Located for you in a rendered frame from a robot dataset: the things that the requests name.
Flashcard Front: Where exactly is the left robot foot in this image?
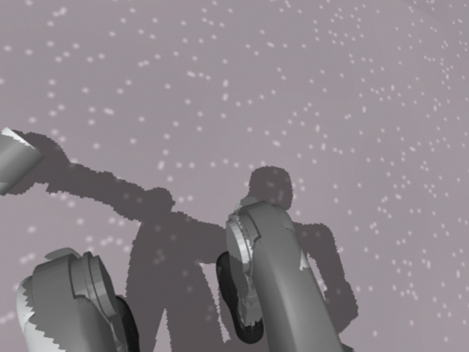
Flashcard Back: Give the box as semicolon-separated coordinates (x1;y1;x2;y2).
116;296;140;352

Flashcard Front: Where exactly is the can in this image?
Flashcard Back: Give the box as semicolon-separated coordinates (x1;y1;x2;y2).
0;127;45;196

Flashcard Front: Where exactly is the right robot foot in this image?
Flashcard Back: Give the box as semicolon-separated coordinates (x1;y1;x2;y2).
216;251;264;344

